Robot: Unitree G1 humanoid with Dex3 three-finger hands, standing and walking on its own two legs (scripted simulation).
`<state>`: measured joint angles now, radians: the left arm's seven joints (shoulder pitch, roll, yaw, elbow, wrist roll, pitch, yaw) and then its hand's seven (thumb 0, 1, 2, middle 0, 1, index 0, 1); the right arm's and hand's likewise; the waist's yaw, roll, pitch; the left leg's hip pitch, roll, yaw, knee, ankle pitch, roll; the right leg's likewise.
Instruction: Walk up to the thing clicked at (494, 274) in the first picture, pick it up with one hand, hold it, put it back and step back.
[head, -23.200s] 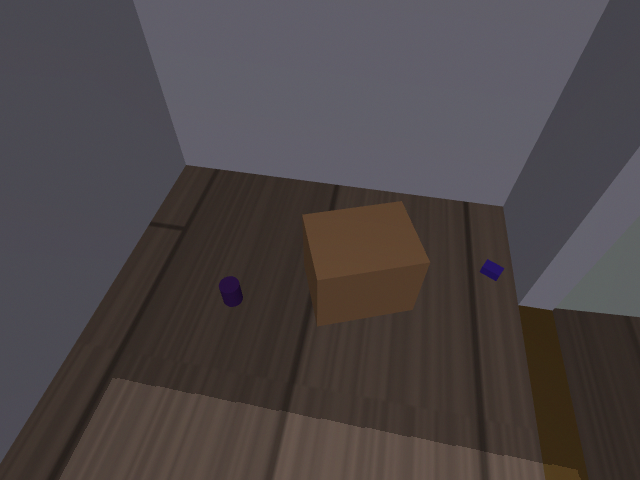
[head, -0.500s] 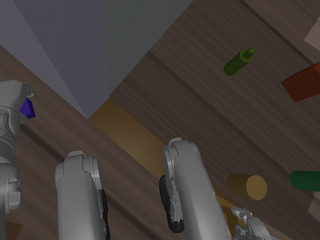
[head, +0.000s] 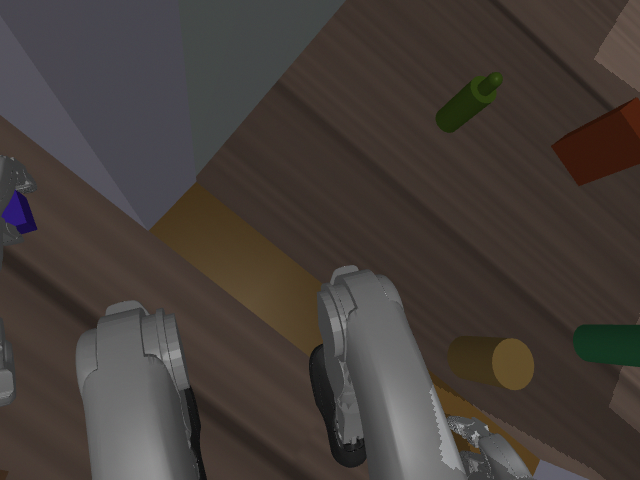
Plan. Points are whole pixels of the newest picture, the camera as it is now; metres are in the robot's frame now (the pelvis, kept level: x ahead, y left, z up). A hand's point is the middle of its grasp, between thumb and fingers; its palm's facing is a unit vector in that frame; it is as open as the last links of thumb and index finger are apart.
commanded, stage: lower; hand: left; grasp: from above
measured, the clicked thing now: out of the picture +0.45 +0.34 -0.21
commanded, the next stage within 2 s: rest in 0.38 s
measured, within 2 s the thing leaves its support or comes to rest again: rests again in 1.40 s
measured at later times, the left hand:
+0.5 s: hand (18, 225) +0.44 +0.32 -0.23, palm faces -0.45 -0.13 -0.88, open 7.3 cm
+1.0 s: hand (35, 229) +0.45 +0.32 -0.26, palm faces -0.45 -0.15 -0.88, open 7.3 cm
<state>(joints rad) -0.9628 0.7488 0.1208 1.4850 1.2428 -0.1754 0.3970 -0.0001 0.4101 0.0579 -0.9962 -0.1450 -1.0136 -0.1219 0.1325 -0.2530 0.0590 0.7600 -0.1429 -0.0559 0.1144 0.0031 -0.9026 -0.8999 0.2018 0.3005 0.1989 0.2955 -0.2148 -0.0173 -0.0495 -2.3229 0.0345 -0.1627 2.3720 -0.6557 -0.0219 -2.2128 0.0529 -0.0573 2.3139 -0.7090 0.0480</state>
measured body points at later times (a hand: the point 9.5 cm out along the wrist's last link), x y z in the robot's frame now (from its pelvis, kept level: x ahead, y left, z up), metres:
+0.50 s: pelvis +0.00 +0.00 -0.03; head +0.26 +0.08 +0.33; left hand +0.46 +0.32 -0.18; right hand +0.06 -0.27 -0.12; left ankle +0.08 +0.14 -0.30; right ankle +0.09 -0.13 -0.30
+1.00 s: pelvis +0.01 +0.00 -0.04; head +0.27 +0.10 +0.31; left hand +0.47 +0.32 -0.21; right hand +0.07 -0.26 -0.12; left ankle +0.08 +0.14 -0.30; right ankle +0.09 -0.13 -0.30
